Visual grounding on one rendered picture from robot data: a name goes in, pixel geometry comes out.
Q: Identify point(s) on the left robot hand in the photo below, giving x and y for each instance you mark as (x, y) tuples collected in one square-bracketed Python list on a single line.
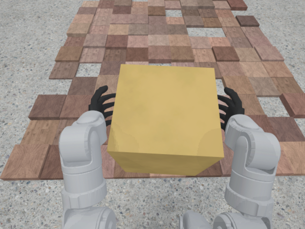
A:
[(97, 102)]

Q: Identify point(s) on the robot right thigh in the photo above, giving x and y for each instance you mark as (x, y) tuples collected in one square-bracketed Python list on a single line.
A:
[(193, 220)]

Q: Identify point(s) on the carton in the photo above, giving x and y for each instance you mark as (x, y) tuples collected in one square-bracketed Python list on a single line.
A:
[(166, 120)]

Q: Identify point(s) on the right robot forearm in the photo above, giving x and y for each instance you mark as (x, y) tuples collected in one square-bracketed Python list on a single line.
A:
[(254, 165)]

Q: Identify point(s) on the left robot forearm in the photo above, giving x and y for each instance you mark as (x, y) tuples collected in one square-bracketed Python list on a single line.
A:
[(81, 163)]

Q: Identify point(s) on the right robot upper arm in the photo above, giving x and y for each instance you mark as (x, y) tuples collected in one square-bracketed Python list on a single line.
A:
[(228, 220)]

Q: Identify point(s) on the left robot upper arm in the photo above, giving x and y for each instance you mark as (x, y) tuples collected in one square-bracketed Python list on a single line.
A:
[(94, 218)]

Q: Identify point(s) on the right robot hand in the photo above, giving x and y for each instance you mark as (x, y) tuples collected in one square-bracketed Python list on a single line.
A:
[(234, 106)]

